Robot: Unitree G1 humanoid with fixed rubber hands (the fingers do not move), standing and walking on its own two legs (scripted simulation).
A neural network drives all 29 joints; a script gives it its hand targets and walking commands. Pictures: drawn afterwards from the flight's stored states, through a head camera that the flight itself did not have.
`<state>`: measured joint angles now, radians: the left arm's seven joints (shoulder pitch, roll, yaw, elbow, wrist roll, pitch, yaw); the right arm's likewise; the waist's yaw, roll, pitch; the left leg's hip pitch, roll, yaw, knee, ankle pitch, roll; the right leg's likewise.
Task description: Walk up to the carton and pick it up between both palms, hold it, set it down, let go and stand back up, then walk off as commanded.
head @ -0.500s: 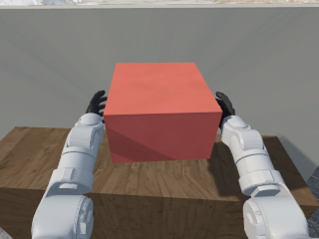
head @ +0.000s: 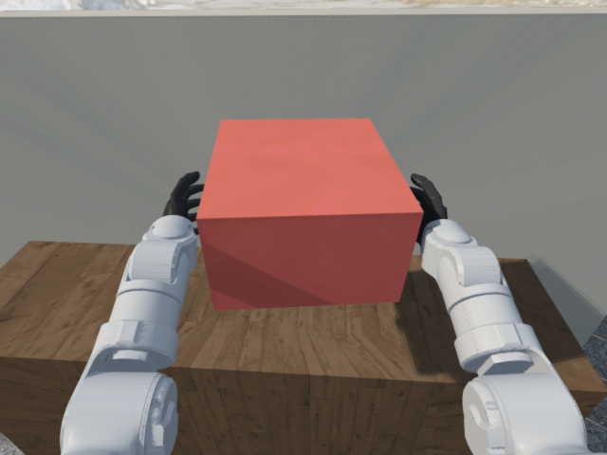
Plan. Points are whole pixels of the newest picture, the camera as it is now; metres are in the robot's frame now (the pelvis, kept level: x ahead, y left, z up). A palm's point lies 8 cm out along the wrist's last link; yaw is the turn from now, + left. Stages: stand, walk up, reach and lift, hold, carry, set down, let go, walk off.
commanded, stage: hold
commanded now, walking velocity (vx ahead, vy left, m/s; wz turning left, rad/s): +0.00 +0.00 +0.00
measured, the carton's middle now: (301, 202) +0.46 +0.02 +0.17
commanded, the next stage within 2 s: none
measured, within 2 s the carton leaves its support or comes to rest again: neither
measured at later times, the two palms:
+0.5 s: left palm (178, 225) +0.38 +0.18 +0.19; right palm (431, 228) +0.38 -0.16 +0.18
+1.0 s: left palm (178, 225) +0.38 +0.18 +0.19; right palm (431, 228) +0.38 -0.16 +0.18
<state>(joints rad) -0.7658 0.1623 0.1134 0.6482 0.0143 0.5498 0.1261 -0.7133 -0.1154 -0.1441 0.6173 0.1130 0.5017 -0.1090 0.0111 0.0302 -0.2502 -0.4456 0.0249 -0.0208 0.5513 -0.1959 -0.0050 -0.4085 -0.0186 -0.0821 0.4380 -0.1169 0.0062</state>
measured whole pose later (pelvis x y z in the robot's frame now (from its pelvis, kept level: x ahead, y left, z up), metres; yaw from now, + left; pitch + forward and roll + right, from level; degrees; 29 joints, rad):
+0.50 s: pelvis +0.00 +0.00 +0.00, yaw +0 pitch +5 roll -2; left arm -0.76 0.16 0.11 0.65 0.01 0.55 0.13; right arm -0.71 -0.12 -0.14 0.62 0.11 0.50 -0.11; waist 0.01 0.03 -0.25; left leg -0.44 0.02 -0.02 0.55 -0.20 -0.01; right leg -0.41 -0.02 -0.08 0.44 -0.12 0.01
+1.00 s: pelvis +0.00 +0.00 +0.00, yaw +0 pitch +5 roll -2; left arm -0.76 0.16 0.12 0.64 0.01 0.55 0.12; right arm -0.71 -0.12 -0.14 0.62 0.11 0.50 -0.11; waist 0.01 0.03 -0.25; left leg -0.44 0.02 -0.02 0.55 -0.20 0.00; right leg -0.41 -0.02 -0.08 0.44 -0.12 0.01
